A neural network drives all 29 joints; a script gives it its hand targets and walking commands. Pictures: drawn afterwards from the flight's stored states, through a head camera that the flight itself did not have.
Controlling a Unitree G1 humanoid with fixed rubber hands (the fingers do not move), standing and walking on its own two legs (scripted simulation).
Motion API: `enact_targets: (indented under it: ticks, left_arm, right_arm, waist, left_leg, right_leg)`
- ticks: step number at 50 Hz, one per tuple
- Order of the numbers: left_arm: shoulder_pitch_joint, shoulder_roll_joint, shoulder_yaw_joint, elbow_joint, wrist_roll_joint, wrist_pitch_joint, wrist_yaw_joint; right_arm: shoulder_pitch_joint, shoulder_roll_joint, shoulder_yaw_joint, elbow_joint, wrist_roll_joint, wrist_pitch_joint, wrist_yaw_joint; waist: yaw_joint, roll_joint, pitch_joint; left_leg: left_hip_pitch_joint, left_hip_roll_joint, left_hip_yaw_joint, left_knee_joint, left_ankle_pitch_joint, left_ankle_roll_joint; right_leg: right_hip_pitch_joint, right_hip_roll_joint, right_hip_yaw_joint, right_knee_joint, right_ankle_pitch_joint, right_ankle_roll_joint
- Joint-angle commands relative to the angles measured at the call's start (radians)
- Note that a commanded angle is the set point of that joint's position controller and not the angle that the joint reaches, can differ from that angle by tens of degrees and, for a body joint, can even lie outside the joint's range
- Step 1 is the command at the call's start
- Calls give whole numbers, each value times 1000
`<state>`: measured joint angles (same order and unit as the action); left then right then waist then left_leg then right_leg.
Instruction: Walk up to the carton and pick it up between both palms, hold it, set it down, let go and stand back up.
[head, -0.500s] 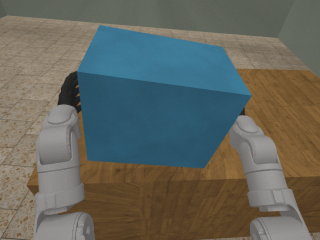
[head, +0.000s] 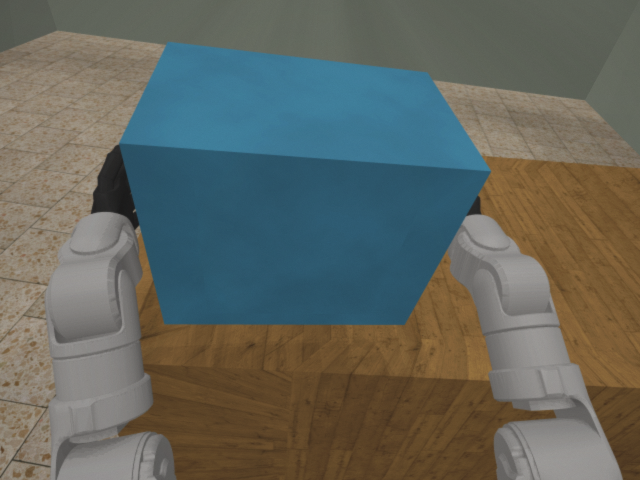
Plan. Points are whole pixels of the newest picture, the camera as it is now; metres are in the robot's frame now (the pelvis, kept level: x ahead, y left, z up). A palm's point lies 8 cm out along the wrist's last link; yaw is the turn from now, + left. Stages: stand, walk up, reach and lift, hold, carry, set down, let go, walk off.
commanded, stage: hold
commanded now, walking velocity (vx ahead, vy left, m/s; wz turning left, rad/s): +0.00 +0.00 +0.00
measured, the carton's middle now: (297, 196) +0.37 +0.04 +0.22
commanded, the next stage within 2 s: set down in 0.08 s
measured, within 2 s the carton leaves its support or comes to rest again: neither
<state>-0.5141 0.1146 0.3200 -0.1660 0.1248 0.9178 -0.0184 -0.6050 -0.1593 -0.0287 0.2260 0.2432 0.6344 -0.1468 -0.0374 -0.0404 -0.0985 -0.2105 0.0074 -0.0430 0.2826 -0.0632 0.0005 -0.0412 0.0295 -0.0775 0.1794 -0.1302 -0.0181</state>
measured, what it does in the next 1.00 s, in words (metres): stands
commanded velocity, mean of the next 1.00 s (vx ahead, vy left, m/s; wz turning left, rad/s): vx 0.00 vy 0.00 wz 0.00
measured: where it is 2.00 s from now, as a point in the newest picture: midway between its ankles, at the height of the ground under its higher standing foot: outside the picture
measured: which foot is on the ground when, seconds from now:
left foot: down 0.00-1.00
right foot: down 0.00-1.00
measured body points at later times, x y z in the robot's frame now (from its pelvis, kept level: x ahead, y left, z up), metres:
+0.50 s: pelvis +0.00 +0.00 +0.00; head -0.02 +0.03 +0.45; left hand +0.35 +0.22 +0.18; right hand +0.36 -0.16 +0.14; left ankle +0.06 +0.11 -0.75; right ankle -0.02 -0.10 -0.75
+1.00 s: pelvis +0.02 -0.01 +0.00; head +0.01 +0.02 +0.45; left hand +0.39 +0.21 +0.13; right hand +0.38 -0.17 +0.11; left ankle +0.06 +0.11 -0.75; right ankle -0.02 -0.10 -0.75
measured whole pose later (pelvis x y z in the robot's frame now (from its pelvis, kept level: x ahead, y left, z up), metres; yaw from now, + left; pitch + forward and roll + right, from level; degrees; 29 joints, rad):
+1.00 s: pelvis +0.02 -0.01 +0.00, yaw -1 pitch -3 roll +0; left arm -0.46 0.10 0.29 0.23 0.16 0.40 -0.08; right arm -0.39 -0.07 -0.03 0.48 0.08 0.11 -0.17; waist 0.02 -0.08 0.00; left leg -0.11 0.01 -0.02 0.25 -0.09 -0.01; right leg 0.03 0.03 -0.05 0.19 -0.17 -0.03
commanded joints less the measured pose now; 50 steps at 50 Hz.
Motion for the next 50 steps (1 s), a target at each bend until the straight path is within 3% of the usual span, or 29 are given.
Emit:
enact_targets:
  ticks: [1, 4, 5, 6, 7, 9, 12, 14, 18, 20, 25, 28, 32, 36, 46, 49, 50]
  left_arm:
    - [-732, -381, -578, -296, -235, -93, -175]
    - [-755, -386, -567, -284, -218, -82, -167]
    - [-712, -318, -538, -140, -177, -85, -179]
    - [-696, -339, -522, -159, -154, -90, -185]
    - [-713, -350, -519, -178, -145, -92, -184]
    - [-683, -352, -484, -226, -117, -108, -187]
    - [-617, -350, -406, -264, -44, -153, -209]
    - [-580, -358, -366, -240, -3, -192, -219]
    - [-530, -362, -367, -171, 33, -273, -210]
    - [-524, -352, -388, -120, 26, -321, -200]
    - [-569, -323, -447, -9, -33, -449, -177]
    - [-617, -319, -495, -9, -78, -506, -164]
    - [-625, -335, -535, 25, -102, -555, -157]
    - [-609, -339, -536, 58, -107, -580, -155]
    - [-520, -337, -422, 167, -48, -592, -174]
    - [-516, -343, -411, 179, -42, -607, -174]
    - [-500, -405, -428, 188, -42, -612, -165]
  right_arm:
    - [-830, 349, 332, -411, 143, -68, 75]
    - [-852, 333, 322, -399, 142, -63, 85]
    - [-750, 246, 121, -299, 47, -62, 111]
    - [-785, 235, 132, -292, 38, -72, 128]
    - [-774, 232, 127, -304, 31, -81, 135]
    - [-778, 257, 167, -353, 28, -111, 141]
    - [-780, 314, 264, -458, 26, -166, 137]
    - [-766, 339, 307, -470, 12, -205, 140]
    - [-698, 346, 318, -393, -55, -324, 173]
    - [-675, 344, 305, -339, -99, -397, 182]
    - [-656, 347, 245, -221, -180, -563, 169]
    - [-649, 378, 242, -210, -197, -616, 152]
    - [-644, 417, 268, -197, -196, -645, 126]
    - [-625, 441, 296, -184, -185, -648, 109]
    - [-601, 462, 362, -157, -140, -649, 95]
    - [-598, 461, 373, -155, -137, -661, 95]
    - [-578, 499, 370, -156, -104, -652, 103]
  waist:
    - [-66, 133, -487]
    - [-53, 143, -470]
    - [-162, 205, -393]
    - [-115, 191, -379]
    - [-129, 184, -377]
    - [-81, 153, -405]
    - [29, 101, -462]
    - [85, 86, -438]
    - [122, 58, -328]
    - [114, 47, -289]
    - [49, 45, -294]
    - [12, 64, -382]
    - [-11, 109, -460]
    - [0, 126, -460]
    - [88, 70, -401]
    - [98, 63, -407]
    - [77, 87, -354]
  left_leg:
    - [395, -30, 14, 38, 241, -9]
    - [399, -23, 12, 41, 215, -13]
    - [440, -3, -11, 41, 117, -72]
    - [405, -5, -15, 23, 80, -74]
    - [411, -6, -5, 17, 67, -68]
    - [460, -6, 3, 25, 152, -56]
    - [526, -25, 28, 46, 359, -36]
    - [505, -34, 48, 34, 377, -28]
    - [478, -23, 88, -19, 242, -30]
    - [476, -13, 100, -37, 179, -31]
    - [434, -3, 116, -47, 76, -17]
    - [416, -8, 114, -27, 125, -8]
    - [390, -20, 95, 10, 215, -11]
    - [348, -27, 76, 17, 245, -12]
    - [266, -30, 57, -9, 293, 12]
    - [278, -29, 59, -11, 322, 9]
    - [286, -41, 52, -6, 316, 5]
  right_leg:
    - [-20, 2, 22, -10, 318, 44]
    - [-65, 12, 19, -28, 230, 29]
    - [-155, 9, 23, -54, 118, -1]
    - [-127, 2, 18, -55, 74, -9]
    - [-122, 6, 18, -60, 58, -11]
    - [-84, 23, 1, -50, 106, -8]
    - [48, 50, -29, -26, 274, 7]
    - [99, 51, -39, -17, 290, 12]
    - [77, 37, -41, -28, 140, 18]
    - [48, 28, -36, -38, 76, 21]
    - [20, 9, -10, -42, 36, 38]
    - [60, 6, 5, -25, 110, 43]
    - [103, -1, 16, -1, 238, 49]
    - [130, -5, 13, 16, 297, 54]
    - [246, -17, 24, 66, 473, 86]
    - [250, -14, 26, 72, 506, 91]
    - [271, -5, 32, 55, 501, 84]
